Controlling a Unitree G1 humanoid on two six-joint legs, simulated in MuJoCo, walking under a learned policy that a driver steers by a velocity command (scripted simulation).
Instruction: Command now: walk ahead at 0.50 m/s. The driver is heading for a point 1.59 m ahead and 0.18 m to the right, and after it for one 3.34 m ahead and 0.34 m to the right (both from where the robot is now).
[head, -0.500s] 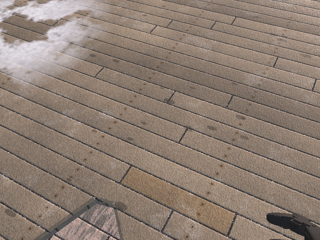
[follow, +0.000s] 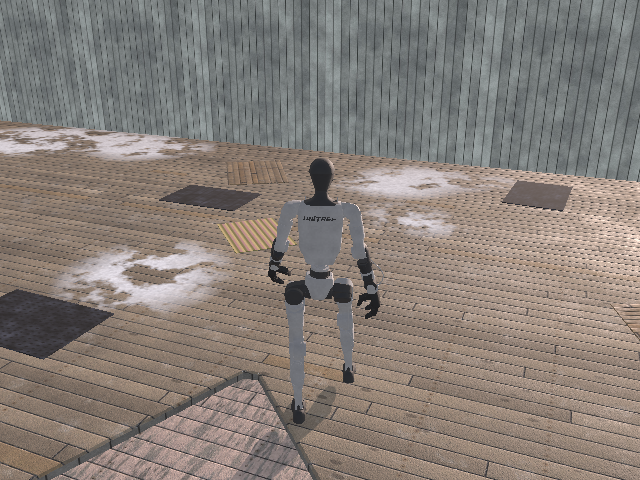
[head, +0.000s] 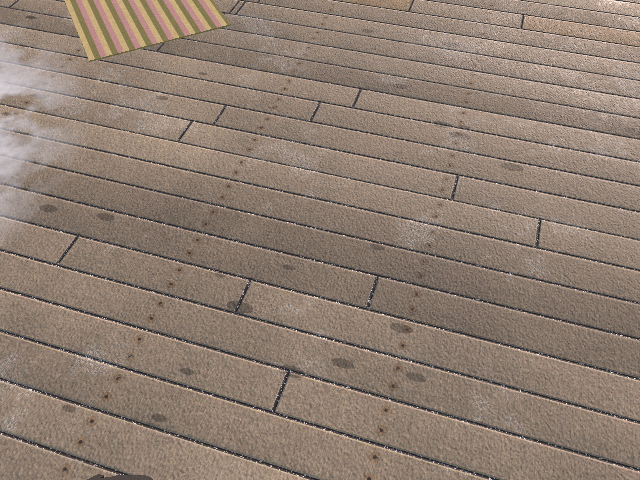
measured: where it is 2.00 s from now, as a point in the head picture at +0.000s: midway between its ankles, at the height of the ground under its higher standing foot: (312, 242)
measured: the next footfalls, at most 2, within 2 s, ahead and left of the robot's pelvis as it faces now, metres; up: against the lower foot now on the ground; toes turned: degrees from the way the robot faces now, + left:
right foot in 0.10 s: +0.25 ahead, -0.14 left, +0.00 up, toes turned -2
left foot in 0.68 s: +0.56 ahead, +0.09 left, +0.00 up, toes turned +3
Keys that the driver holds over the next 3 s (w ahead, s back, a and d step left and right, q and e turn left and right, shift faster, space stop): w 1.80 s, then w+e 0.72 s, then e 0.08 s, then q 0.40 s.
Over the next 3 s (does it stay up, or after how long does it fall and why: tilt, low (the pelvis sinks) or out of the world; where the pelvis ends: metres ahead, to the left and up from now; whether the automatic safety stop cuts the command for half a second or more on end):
stays up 1.56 -0.09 -0.01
